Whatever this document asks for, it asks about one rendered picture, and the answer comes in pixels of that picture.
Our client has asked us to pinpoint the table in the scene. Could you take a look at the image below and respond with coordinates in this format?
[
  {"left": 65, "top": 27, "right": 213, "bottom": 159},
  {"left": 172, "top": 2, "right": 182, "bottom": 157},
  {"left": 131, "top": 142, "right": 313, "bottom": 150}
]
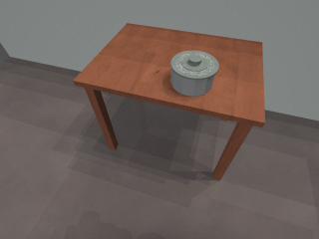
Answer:
[{"left": 73, "top": 23, "right": 265, "bottom": 181}]

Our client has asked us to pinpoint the knob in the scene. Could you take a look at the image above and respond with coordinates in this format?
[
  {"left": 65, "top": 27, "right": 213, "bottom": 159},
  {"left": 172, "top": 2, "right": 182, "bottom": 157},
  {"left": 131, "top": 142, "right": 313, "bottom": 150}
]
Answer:
[{"left": 188, "top": 55, "right": 202, "bottom": 65}]

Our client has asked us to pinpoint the lid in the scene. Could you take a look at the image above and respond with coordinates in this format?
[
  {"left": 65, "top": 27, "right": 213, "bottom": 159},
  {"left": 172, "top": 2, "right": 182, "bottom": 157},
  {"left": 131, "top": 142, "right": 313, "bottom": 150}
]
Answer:
[{"left": 170, "top": 50, "right": 219, "bottom": 81}]

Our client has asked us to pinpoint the pot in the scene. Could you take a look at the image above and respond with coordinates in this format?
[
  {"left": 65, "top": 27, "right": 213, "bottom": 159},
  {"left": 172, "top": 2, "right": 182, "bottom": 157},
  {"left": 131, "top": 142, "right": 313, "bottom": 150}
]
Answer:
[{"left": 170, "top": 69, "right": 214, "bottom": 97}]

